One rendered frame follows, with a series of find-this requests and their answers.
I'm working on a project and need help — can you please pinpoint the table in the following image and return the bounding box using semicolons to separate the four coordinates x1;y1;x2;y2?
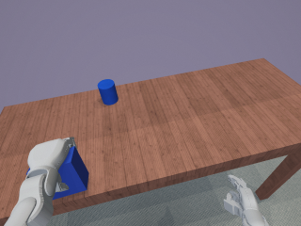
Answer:
0;58;301;226

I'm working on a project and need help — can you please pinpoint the robot right hand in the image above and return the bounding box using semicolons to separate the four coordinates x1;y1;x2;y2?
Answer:
223;174;260;218

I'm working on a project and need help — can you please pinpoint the robot left hand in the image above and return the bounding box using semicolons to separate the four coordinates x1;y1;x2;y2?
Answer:
27;137;78;192

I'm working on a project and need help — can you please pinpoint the right robot forearm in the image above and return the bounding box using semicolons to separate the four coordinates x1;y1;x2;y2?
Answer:
242;209;271;226

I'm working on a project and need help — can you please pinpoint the sponge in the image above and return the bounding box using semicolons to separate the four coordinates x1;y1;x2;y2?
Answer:
26;146;89;200

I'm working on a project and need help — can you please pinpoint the left robot forearm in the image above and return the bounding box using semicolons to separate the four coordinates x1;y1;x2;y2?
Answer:
4;166;59;226

